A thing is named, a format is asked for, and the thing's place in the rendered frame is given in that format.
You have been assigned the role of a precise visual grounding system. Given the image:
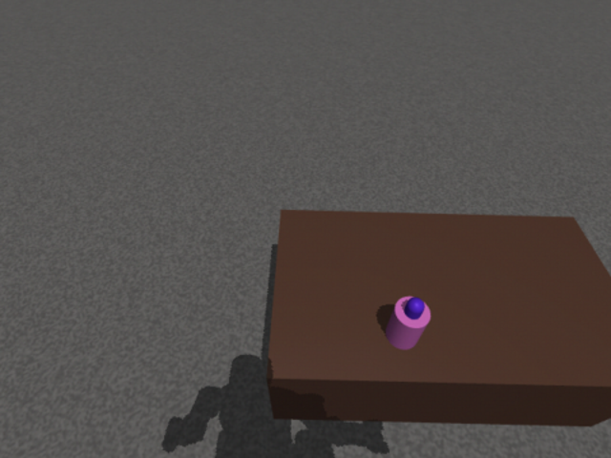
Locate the bottle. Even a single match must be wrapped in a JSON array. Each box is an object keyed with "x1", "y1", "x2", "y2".
[{"x1": 386, "y1": 297, "x2": 431, "y2": 350}]

